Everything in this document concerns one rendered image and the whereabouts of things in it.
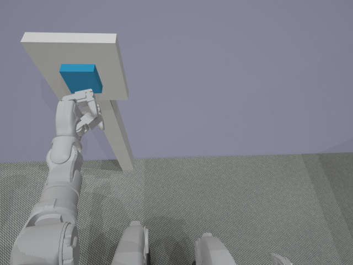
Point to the robot right hand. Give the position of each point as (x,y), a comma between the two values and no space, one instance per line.
(279,260)

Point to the right robot thigh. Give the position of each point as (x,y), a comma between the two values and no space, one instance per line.
(209,250)

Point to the right robot shin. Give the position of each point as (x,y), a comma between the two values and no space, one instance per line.
(206,234)

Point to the robot left upper arm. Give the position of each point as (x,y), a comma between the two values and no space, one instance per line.
(50,244)

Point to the robot left forearm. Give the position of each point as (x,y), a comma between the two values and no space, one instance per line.
(60,195)

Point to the panel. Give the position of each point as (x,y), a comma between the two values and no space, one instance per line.
(49,50)

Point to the button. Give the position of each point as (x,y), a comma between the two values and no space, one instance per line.
(80,77)

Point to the robot left hand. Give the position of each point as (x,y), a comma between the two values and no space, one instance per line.
(72,121)

